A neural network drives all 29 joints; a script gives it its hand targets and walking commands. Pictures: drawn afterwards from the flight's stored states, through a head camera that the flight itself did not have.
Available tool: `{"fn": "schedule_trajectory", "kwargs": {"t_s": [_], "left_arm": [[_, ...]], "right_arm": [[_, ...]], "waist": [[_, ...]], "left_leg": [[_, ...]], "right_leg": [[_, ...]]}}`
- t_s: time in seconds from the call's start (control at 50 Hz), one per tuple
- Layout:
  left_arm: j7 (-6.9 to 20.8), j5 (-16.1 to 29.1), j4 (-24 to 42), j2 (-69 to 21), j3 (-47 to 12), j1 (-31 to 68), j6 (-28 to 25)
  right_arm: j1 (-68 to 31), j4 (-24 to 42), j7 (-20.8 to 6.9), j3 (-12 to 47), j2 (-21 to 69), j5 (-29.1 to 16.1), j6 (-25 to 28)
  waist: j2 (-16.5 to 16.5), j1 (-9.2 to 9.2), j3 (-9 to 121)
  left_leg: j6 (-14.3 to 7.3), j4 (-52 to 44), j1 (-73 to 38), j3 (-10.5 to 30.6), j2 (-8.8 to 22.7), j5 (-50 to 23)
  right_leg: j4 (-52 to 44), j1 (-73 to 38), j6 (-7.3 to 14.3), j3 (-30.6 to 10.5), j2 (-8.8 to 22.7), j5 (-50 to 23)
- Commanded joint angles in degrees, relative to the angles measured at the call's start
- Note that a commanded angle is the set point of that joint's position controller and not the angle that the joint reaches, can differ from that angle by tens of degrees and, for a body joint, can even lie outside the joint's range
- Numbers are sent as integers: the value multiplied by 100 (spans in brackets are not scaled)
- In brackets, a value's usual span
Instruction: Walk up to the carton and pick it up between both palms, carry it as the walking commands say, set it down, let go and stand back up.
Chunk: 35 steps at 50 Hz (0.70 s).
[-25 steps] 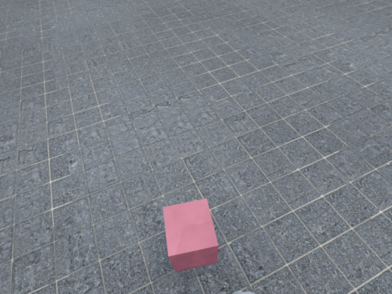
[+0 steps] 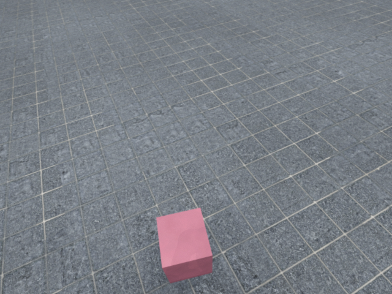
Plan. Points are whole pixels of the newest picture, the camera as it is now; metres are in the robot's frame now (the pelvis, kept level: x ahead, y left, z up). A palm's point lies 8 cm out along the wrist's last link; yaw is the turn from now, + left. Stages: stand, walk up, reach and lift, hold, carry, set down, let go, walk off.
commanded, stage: stand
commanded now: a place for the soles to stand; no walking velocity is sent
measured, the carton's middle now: (185, 245) +0.45 +0.09 -0.64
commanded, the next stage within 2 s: reach and lift in 0.48 s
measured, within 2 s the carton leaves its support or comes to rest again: neither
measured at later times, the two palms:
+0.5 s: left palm out of the picture +0.03 +0.24 -0.14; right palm out of the picture +0.01 -0.25 -0.15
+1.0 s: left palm out of the picture +0.11 +0.25 -0.17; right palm out of the picture +0.15 -0.20 -0.16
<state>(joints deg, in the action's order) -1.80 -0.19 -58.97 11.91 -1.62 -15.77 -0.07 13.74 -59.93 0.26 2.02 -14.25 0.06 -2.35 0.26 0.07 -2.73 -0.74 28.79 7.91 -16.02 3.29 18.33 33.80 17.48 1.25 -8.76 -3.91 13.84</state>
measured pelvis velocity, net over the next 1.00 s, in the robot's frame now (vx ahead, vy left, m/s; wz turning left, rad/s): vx -0.02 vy -0.01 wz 0.20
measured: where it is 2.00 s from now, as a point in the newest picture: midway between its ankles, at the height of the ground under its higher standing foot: outside the picture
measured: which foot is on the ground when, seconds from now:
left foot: down 0.00-1.00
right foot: down 0.00-1.00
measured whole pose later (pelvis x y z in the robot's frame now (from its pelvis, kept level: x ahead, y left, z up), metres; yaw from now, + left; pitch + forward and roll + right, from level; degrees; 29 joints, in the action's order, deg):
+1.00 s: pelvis -0.02 -0.01 -0.05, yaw +11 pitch +12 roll -1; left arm 2.7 -3.7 -24.7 13.4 1.1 -3.9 25.4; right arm 4.6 -29.6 -1.2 -6.7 -6.6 -1.3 -25.3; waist 0.7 3.5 -1.4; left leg -1.0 56.8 43.1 -2.1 1.9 26.0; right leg 54.0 44.6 1.6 5.0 0.9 21.6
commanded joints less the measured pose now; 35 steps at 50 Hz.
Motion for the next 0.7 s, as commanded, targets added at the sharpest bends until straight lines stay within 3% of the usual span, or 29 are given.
{"fn": "schedule_trajectory", "kwargs": {"t_s": [0.0,0.12,0.32,0.46,0.48,0.5,0.52,0.54,0.56,0.6,0.68], "left_arm": [[-75,8,271,920,179,-153,-107],[-67,26,196,902,164,-119,-100],[-60,5,150,818,158,-117,-100],[-79,-11,158,829,165,-131,-87],[76,78,2867,681,-12,3830,421],[19,246,2340,1018,144,3173,950],[117,225,2469,1101,296,2728,1290],[212,74,2536,1075,432,2557,1644],[285,-85,2559,1145,504,2230,2010],[441,-170,2585,1334,496,1543,2606],[505,-176,2934,1029,108,750,3216]], "right_arm": [[218,188,62,-133,-722,2,86],[325,43,80,-107,-689,15,123],[295,-67,117,-120,-755,33,141],[279,-57,123,-136,-760,35,94],[-3926,3799,123,-315,-941,-687,-308],[-3141,2781,121,-363,-756,-538,-781],[-2910,3301,61,-523,-960,-304,-1054],[-2687,3464,29,-652,-935,-268,-1356],[-2134,3474,41,-665,-704,-376,-1698],[-1134,3446,128,-641,-409,-462,-2384],[16,2947,129,-845,-353,-219,-3154]], "waist": [[319,24,129],[287,48,56],[91,-10,-7],[148,-3,-38],[-87,-186,452],[-46,-318,502],[115,-78,802],[237,-148,1029],[340,-209,1055],[509,57,1250],[109,434,1751]], "left_leg": [[-324,-490,-515,896,519,-21],[-289,-512,-504,964,498,28],[-389,-739,-258,940,733,-57],[-412,-690,-225,885,752,33],[-385,599,2311,1305,248,1184],[-358,855,2301,1466,384,935],[-253,975,2070,1280,24,838],[-164,1082,1854,1165,-178,898],[-125,1250,1651,1190,-294,770],[-235,1422,1556,1498,-375,360],[-212,1269,1937,1776,-271,-535]], "right_leg": [[-871,665,309,-910,600,-1067],[-1029,731,279,-968,596,-743],[-622,566,252,-575,476,-928],[-582,619,274,-612,475,-895],[-73,1767,370,329,551,1378],[59,1592,211,863,660,1531],[47,1662,92,1046,560,1364],[36,1917,7,1129,529,1513],[-9,2038,20,1055,567,1647],[90,1718,76,803,539,1195],[561,792,170,715,241,-666]]}}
